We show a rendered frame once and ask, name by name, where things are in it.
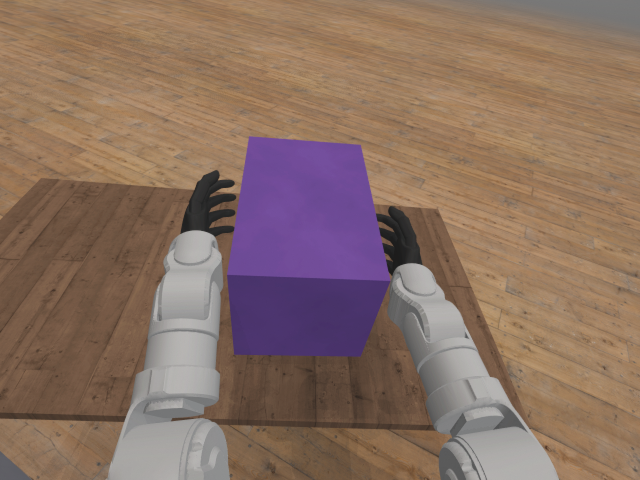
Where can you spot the left robot hand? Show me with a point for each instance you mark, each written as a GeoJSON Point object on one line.
{"type": "Point", "coordinates": [197, 215]}

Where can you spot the right robot hand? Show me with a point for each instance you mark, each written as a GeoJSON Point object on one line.
{"type": "Point", "coordinates": [405, 248]}

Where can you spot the carton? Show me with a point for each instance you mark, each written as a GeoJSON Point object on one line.
{"type": "Point", "coordinates": [307, 272]}

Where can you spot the left robot forearm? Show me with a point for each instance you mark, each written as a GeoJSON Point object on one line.
{"type": "Point", "coordinates": [179, 377]}

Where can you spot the left robot upper arm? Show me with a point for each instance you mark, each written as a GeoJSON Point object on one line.
{"type": "Point", "coordinates": [193, 449]}

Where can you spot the table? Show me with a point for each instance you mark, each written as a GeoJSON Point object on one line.
{"type": "Point", "coordinates": [79, 266]}

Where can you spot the right robot upper arm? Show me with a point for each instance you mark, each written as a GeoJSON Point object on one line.
{"type": "Point", "coordinates": [501, 454]}

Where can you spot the right robot forearm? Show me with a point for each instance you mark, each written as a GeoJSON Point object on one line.
{"type": "Point", "coordinates": [462, 397]}

